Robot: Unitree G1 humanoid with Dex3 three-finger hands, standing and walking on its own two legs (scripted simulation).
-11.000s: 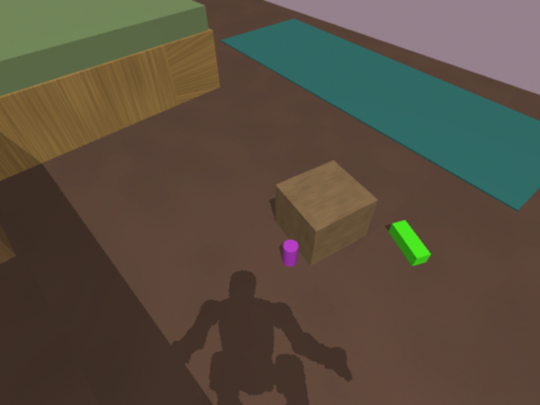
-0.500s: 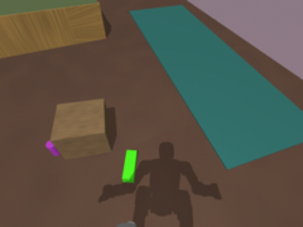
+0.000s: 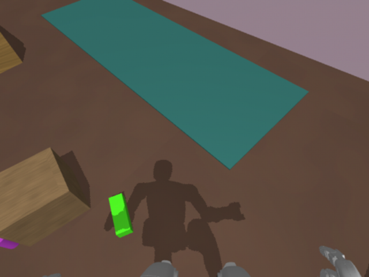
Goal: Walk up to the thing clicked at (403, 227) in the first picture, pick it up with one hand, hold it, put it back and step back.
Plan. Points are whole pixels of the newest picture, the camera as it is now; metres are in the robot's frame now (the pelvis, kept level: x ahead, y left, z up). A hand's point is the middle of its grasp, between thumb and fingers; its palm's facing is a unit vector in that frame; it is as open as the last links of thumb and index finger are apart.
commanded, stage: walk up
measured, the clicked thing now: (120, 214) +0.43 +0.42 -0.71
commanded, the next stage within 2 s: stand in 1.64 s
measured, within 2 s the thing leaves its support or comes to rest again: neither
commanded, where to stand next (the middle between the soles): +0.07 -0.02 m, yaw -33 degrees
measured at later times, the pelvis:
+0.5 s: pelvis -0.02 +0.00 +0.00, yaw -19 degrees
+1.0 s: pelvis -0.02 +0.01 -0.01, yaw -31 degrees
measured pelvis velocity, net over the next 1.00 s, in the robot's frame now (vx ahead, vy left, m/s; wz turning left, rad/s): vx -0.02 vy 0.01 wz -0.54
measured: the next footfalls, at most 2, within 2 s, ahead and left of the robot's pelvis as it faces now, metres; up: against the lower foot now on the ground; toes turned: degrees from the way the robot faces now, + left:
left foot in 0.04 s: +0.07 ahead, +0.12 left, +0.00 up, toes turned -3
right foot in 0.38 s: -0.03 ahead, -0.11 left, +0.00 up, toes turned -29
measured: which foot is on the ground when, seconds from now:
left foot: up 0.00-0.02, down 0.04-0.40, up 0.42-0.66, down 0.68-1.00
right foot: down 0.00-0.06, up 0.08-0.36, down 0.38-1.00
